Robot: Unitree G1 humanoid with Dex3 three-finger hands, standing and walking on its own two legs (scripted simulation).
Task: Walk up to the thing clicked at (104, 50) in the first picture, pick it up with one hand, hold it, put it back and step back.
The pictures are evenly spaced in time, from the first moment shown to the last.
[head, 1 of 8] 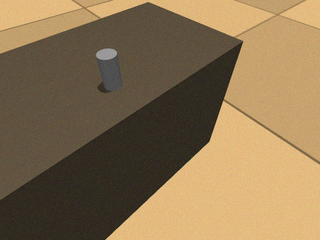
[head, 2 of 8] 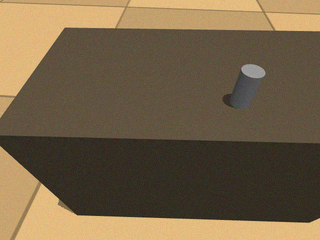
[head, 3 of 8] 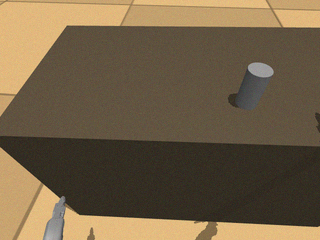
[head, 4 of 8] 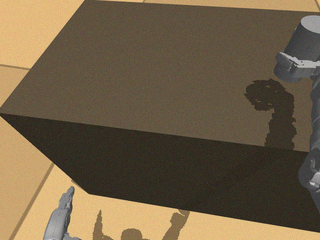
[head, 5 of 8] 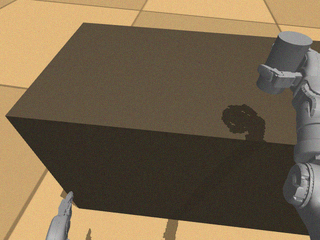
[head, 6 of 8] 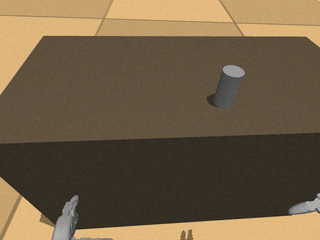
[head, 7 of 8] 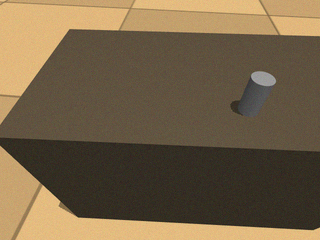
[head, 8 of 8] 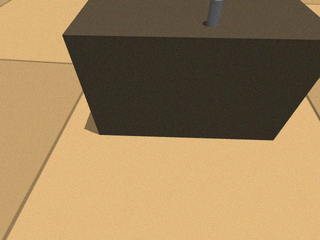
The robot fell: no
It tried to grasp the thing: yes
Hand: right
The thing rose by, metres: 0.25
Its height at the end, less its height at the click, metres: +0.00
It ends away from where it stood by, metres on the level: 0.01
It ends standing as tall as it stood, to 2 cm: yes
